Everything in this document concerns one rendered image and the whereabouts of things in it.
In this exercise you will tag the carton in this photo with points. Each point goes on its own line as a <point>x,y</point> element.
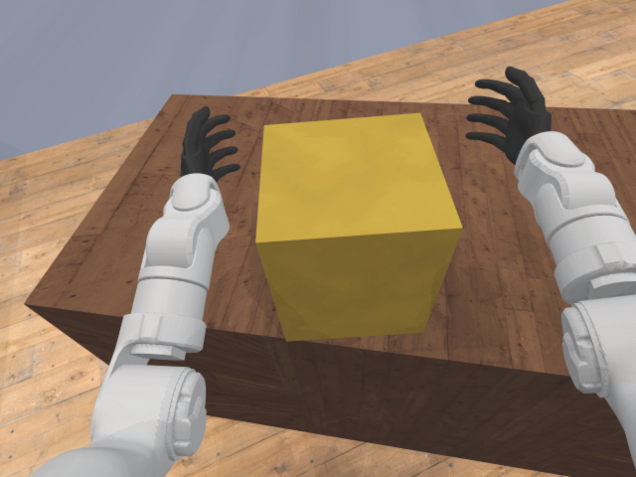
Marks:
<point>355,227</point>

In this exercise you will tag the robot left upper arm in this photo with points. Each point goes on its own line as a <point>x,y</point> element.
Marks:
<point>147,418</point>

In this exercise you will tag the left robot forearm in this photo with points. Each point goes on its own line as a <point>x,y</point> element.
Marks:
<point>166,319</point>

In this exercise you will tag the robot right upper arm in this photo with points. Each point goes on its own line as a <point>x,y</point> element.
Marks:
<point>599,348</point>

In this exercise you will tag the left robot hand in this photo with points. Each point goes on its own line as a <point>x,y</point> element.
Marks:
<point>195,157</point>

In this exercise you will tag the right robot forearm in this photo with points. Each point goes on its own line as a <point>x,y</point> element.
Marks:
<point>584,226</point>

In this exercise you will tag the pedestal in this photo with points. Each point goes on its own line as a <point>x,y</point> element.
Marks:
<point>486,380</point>

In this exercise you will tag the right robot hand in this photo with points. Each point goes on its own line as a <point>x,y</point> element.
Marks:
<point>527,113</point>

